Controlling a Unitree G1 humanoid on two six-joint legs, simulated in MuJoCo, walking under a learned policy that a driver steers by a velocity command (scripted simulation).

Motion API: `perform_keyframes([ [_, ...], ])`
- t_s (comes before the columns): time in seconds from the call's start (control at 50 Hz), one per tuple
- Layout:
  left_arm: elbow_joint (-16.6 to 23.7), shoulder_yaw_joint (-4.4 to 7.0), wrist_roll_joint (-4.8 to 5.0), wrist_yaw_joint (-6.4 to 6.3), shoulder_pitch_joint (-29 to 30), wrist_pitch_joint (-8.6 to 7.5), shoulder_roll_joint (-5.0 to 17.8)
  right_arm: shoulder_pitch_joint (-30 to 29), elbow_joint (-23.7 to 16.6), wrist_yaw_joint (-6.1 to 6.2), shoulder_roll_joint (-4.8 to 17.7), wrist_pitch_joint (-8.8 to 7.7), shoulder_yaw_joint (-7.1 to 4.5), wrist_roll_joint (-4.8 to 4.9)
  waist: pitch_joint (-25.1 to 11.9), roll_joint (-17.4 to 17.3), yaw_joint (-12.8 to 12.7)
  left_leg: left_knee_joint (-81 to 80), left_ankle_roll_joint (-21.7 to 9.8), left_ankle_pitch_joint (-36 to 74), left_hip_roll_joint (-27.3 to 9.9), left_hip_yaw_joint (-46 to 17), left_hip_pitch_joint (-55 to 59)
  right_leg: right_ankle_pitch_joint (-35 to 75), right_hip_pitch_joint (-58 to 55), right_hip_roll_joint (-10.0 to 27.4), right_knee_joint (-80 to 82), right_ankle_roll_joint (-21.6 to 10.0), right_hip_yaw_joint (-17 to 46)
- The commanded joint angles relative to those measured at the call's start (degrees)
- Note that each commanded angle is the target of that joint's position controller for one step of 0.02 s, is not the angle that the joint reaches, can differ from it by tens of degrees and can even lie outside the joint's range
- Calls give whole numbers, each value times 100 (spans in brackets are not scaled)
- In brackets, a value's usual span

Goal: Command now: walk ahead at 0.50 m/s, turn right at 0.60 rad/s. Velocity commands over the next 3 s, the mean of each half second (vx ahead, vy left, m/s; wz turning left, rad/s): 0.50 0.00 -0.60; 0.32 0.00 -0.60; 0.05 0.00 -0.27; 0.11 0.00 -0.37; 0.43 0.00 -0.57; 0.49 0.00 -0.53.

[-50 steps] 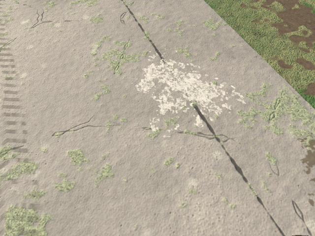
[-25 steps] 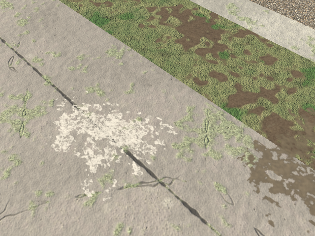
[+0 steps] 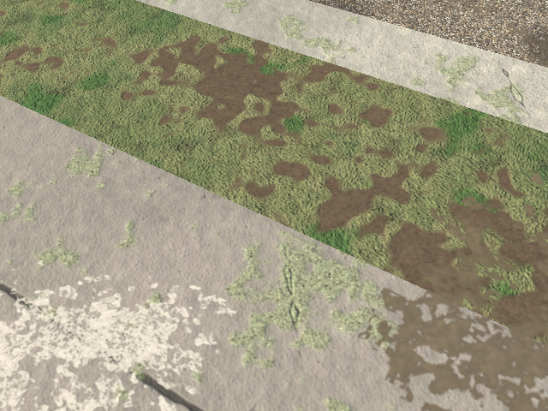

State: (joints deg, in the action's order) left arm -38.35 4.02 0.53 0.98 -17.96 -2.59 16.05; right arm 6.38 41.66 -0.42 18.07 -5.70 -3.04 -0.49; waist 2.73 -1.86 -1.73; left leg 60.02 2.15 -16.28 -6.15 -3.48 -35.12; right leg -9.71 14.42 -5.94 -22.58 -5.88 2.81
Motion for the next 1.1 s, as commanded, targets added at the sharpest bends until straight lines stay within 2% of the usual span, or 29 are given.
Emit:
perform_keyframes([
  [0.02, 428, 266, 17, -137, 254, -118, 983, -52, -335, 22, 355, 34, -87, -51, -390, 431, 191, -911, 199, 897, 76, 71, -68, 1381, -53, 1304, 944, -1043, 1287],
  [0.08, 314, 273, 55, -185, 20, -72, 1010, -696, -482, -36, 222, 0, -16, -4, -277, 590, -83, -2204, 208, 1899, 365, 101, 336, 770, 116, 1081, 833, -780, 1139],
  [0.14, 166, 285, 95, -189, -258, -40, 1031, -1034, -621, -104, 343, -61, -48, 81, -242, 670, -224, -2772, 132, 2049, 528, 7, 584, 387, -85, 1224, 572, -688, 1495],
  [0.2, 111, 275, 97, -210, -288, 10, 966, -891, -643, -145, 549, -125, -150, 103, -271, 859, -99, -3086, -62, 1431, 584, -96, 840, 255, -511, 1395, 75, -568, 2014],
  [0.24, 144, 231, 78, -209, -161, 47, 818, -190, -483, -112, 664, -173, -258, 85, -485, 966, 285, -3402, -295, 1219, 630, 68, 1786, 533, -465, 1180, -510, -362, 2046],
  [0.26, 216, 121, 38, -191, -130, 31, 517, 502, -411, -74, 881, -209, -343, -18, -1080, 719, 609, -3287, -597, 1170, 70, -383, 3009, 447, -63, 872, -1626, -146, 1729],
  [0.28, 353, 8, 65, -202, -652, -4, 158, 1290, -330, -28, 1371, -190, -460, -135, -1992, -536, 603, -3468, -1319, 567, -1257, -2318, 5073, -1060, 1544, 161, -3617, 288, 948],
  [0.3, 420, -3, 178, -207, -982, -52, 390, 1551, -168, -95, 1314, -121, -473, -14, -2226, -1801, 498, -4145, -1813, -1048, -1945, -4444, 5600, -2530, 2897, 178, -4875, 445, 738],
  [0.32, 312, 126, 210, -208, -598, -26, 899, 1262, -281, -77, 784, -85, -338, 62, -1426, -954, 625, -4342, -1590, -1799, -1742, -3915, 4994, -2070, 3302, 523, -5396, 512, 846],
  [0.34, 390, 163, 140, -201, -69, 15, 1018, 1010, -316, -42, 572, -25, -269, 47, -857, -486, 653, -4357, -1347, -1392, -1497, -2946, 4257, -1604, 3278, 725, -5419, 532, 606],
  [0.36, 453, 169, 77, -192, 182, 34, 946, 758, -307, -30, 464, 9, -219, 0, -482, -279, 528, -4476, -1252, -693, -1228, -2250, 3548, -1266, 3072, 889, -5167, 535, 522],
  [0.4, 471, 173, 105, -139, 186, 88, 738, 545, -246, -3, 313, -5, -167, -40, -210, -506, 294, -4757, -1146, 135, -880, -1323, 2809, -918, 2616, 1156, -4733, 513, 466],
  [0.5, 592, 80, 66, -105, 506, 152, 410, 703, 13, 18, 587, -88, -278, -2, -170, -269, 290, -5088, -1346, 1474, -965, -254, 2905, -192, 2869, 1284, -3884, 638, 338],
  [0.64, 820, -18, 93, 154, 1617, 52, 236, 1009, 269, 69, 880, 71, -331, 91, 131, -167, 679, -5075, -1043, 1976, -867, 958, 3380, 1053, 2435, 1119, -1830, 496, -299],
  [0.68, 919, 23, 65, 221, 1735, 50, 317, 964, 299, 87, 992, 167, -361, 150, 220, -211, 604, -4703, -926, 3182, -912, 1178, 3621, 749, 2228, 960, -1443, 373, -507],
  [0.72, 873, 165, -10, 248, 1297, 58, 575, 903, 267, 151, 1176, 254, -416, 237, -182, -444, 282, -3748, -760, 5224, -872, 1359, 3836, 264, 1453, 534, -1267, 163, -820],
  [0.74, 691, 296, -15, 237, 591, 63, 792, 819, 227, 180, 1190, 292, -421, 280, -553, -425, -116, -2837, -640, 5605, -757, 1458, 3704, 446, 583, 296, -951, 0, -894],
  [0.76, 488, 465, -13, 150, -222, 91, 1101, 819, 179, 190, 1034, 275, -363, 282, -980, -225, -559, -1588, -378, 4944, -507, 1571, 3028, 1251, -761, 206, -520, -228, -729],
  [0.78, 432, 540, 13, -6, -487, 154, 1599, 1147, 2, 140, 375, 238, -164, -82, -1492, 1174, -286, 337, -51, 166, -4, 1509, 1257, 3532, -2491, 1467, -901, -650, 924],
  [0.8, 801, 522, -99, 15, -91, 100, 1986, 1668, -209, 56, 270, 135, -14, -82, -2749, 1871, 126, 2260, 187, -2603, 891, 501, -288, 3710, -3751, 2954, -534, -2091, 3869],
  [0.82, 873, 422, -88, 62, -105, 93, 1495, 1003, -176, 15, 876, 84, -156, 88, -2913, 710, -390, 2364, 102, -2045, 551, -247, -462, 3297, -3427, 2652, -225, -1804, 3325],
  [0.84, 816, 342, -39, 75, 180, 60, 1286, 574, -335, 33, 857, 86, -143, 187, -2097, 608, -273, 2034, 20, -1553, 382, -136, -646, 3119, -2700, 2367, -167, -1534, 2527],
  [0.86, 774, 302, 44, 56, 423, 58, 1116, 575, -245, 116, 758, 125, -133, 100, -1481, 154, -38, 1561, 58, -1174, 165, -94, -565, 2876, -1838, 2023, -79, -1230, 2035],
  [0.88, 793, 265, 59, 23, 658, 83, 1008, 593, -233, 177, 806, 200, -158, 25, -1176, 273, 132, 1204, 93, -956, 65, -100, -300, 2796, -1121, 1854, 47, -1121, 1786],
  [0.9, 831, 252, -26, -2, 828, 109, 1016, 674, -219, 183, 836, 290, -178, 24, -1041, 447, 305, 1073, 107, -826, 59, -94, 103, 2801, -502, 1730, 207, -1084, 1645],
  [0.94, 806, 273, -106, -46, 986, 111, 1066, 852, -166, 209, 684, 389, -150, -13, -1084, 537, 457, 720, 214, -684, 182, 8, 474, 3186, 73, 1600, 260, -1114, 1431],
  [0.98, 729, 292, -82, -116, 946, 134, 1113, 734, -206, 246, 553, 431, -111, -48, -1150, 541, 440, 206, 311, -483, 298, 15, 477, 3277, 189, 1489, 203, -1083, 1335],
  [1.04, 681, 276, -22, -225, 984, 257, 1082, 455, -282, 238, 466, 488, -72, -36, -1241, 656, 351, -507, 380, 18, 381, -55, 522, 2293, 175, 1348, 134, -914, 1375],
  [1.1, 631, 218, -69, -255, 984, 343, 970, 190, -358, 197, 437, 515, -52, 20, -1130, 832, 197, -1159, 345, 289, 408, -43, 816, 1290, 307, 1306, 106, -778, 1496],
])
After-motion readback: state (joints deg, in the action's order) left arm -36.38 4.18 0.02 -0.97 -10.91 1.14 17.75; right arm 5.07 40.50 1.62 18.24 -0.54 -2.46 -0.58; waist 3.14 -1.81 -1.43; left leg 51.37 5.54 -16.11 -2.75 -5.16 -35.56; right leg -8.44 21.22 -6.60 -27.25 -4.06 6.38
